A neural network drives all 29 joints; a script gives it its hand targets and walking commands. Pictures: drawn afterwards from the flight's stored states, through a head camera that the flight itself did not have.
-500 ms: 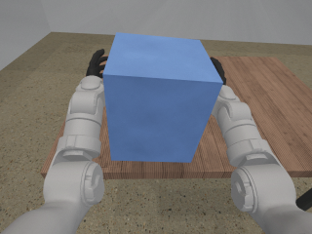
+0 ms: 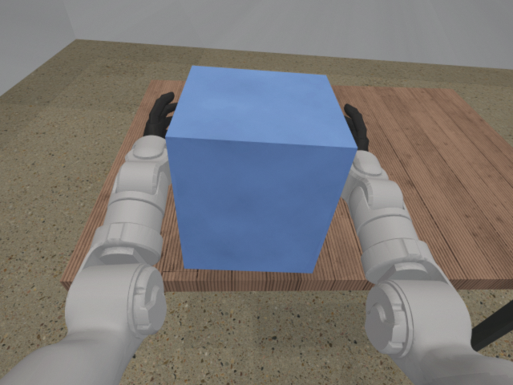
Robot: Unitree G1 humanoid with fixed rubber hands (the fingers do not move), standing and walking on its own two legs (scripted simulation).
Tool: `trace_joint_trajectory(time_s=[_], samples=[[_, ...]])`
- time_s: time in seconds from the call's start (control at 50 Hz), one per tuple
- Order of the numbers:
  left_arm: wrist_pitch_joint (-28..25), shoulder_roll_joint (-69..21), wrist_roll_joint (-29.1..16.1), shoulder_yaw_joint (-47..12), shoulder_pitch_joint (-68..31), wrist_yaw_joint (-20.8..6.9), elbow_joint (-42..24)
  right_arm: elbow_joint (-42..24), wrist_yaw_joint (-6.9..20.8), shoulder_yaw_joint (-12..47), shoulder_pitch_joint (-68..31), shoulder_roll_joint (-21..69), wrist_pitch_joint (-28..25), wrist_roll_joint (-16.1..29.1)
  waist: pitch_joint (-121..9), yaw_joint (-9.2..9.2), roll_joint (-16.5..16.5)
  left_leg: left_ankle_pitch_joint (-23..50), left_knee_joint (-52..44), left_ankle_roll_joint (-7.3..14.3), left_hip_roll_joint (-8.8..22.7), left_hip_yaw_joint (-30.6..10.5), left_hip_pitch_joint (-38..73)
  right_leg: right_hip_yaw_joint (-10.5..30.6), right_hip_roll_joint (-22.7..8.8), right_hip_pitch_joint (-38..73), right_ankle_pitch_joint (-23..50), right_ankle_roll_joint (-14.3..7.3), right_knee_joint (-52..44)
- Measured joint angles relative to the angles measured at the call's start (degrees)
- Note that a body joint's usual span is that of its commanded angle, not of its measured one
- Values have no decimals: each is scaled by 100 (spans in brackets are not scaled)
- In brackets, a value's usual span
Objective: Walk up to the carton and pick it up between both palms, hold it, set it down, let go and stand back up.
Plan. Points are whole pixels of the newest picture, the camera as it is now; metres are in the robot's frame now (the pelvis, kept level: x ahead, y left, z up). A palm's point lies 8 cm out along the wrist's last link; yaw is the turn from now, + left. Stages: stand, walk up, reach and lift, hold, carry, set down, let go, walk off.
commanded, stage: set down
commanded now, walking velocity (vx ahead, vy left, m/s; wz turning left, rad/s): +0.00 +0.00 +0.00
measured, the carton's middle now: (254, 173) +0.41 -0.01 +0.15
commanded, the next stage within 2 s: none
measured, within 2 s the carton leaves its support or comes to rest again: rests again in 1.58 s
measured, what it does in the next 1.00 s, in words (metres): stands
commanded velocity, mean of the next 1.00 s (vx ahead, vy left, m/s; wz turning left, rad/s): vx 0.00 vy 0.00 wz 0.00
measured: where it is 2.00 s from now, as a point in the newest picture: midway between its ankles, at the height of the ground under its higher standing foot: outside the picture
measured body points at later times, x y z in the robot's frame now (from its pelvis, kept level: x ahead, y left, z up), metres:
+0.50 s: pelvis +0.01 +0.00 +0.00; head +0.04 +0.03 +0.45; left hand +0.49 +0.15 +0.15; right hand +0.44 -0.16 +0.14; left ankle -0.02 +0.11 -0.75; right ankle +0.03 -0.13 -0.75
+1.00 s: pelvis +0.01 +0.01 +0.00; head +0.04 +0.03 +0.45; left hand +0.49 +0.15 +0.15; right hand +0.44 -0.16 +0.14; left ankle -0.02 +0.11 -0.75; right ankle +0.03 -0.13 -0.75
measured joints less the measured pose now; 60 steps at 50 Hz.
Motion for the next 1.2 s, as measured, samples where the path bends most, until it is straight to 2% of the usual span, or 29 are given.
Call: trace_joint_trajectory(time_s=[0.32,0.86,1.2], samples=[[-488,128,-100,-80,-115,-119,608,0,13,-290,173,226,-268,-448,8,-6,0,-35,0,16,-14,0,-156,0,-15,-155,-36,24,0],[-818,224,-235,-296,-119,-163,740,0,15,-393,256,324,-667,-662,-135,-28,0,-34,0,34,-47,0,-520,0,-47,-514,-36,54,0],[-1184,343,-184,-296,-173,-360,1166,0,61,-668,265,492,-827,-975,-135,-28,1,-31,0,37,-68,0,-519,0,-69,-532,-59,57,44]])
